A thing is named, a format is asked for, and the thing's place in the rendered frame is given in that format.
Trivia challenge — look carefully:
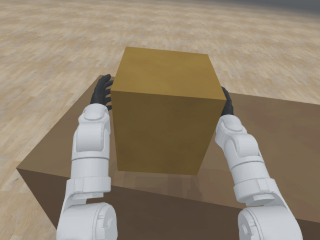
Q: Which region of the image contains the right robot hand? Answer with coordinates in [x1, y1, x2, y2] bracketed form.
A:
[220, 86, 234, 117]

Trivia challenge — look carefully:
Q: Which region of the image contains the left robot hand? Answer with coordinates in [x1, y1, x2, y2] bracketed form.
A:
[90, 74, 114, 111]

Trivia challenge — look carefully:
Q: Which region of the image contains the carton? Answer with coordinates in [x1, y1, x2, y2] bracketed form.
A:
[110, 46, 227, 176]

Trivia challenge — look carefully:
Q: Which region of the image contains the robot left upper arm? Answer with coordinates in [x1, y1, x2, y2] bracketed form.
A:
[57, 202, 118, 240]

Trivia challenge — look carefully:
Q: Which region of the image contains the pedestal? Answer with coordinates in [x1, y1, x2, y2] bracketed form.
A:
[16, 75, 320, 240]

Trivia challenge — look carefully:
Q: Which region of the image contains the right robot forearm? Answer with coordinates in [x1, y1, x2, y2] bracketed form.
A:
[215, 114, 303, 240]

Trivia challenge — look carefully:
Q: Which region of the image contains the robot right upper arm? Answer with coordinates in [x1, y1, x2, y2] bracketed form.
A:
[238, 204, 302, 240]

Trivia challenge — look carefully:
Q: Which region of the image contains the left robot forearm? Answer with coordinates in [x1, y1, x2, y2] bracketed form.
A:
[56, 103, 111, 240]

